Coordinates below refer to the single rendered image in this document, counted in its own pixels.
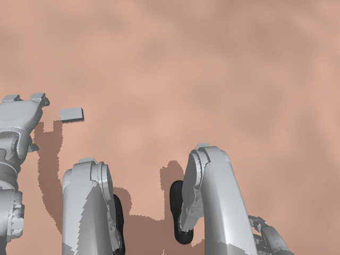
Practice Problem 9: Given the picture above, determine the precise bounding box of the left robot foot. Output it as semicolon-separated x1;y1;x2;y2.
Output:
113;194;125;255

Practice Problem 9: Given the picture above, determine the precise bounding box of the left robot hand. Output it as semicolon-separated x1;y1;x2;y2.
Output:
0;93;50;152

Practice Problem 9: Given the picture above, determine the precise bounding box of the small box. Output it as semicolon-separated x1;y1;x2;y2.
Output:
59;107;84;123

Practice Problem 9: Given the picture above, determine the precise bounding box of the left robot arm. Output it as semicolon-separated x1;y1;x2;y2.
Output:
0;127;30;255

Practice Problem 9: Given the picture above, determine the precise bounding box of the right robot foot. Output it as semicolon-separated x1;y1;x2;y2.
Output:
169;180;193;244

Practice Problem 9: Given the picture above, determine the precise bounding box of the right robot hand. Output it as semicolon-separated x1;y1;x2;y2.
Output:
248;215;289;255

